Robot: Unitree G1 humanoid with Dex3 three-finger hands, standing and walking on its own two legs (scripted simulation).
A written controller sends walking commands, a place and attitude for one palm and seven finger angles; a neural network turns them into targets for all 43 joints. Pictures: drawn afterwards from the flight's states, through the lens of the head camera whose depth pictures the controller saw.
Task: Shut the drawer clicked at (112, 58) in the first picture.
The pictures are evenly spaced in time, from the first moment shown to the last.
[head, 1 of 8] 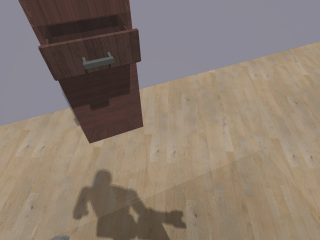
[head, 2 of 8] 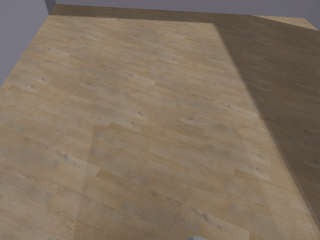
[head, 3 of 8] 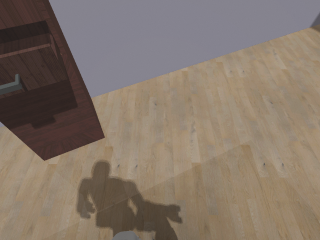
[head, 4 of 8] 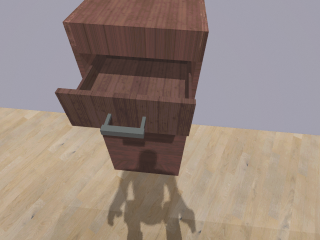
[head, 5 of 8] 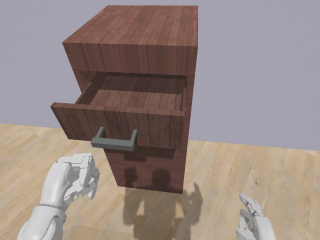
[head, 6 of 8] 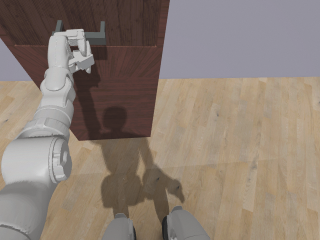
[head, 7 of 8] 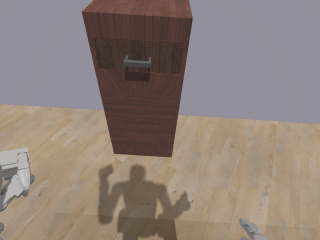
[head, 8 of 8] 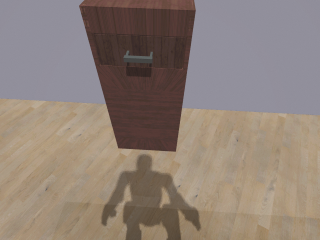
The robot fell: no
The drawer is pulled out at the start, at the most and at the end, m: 0.20 0.20 0.00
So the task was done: yes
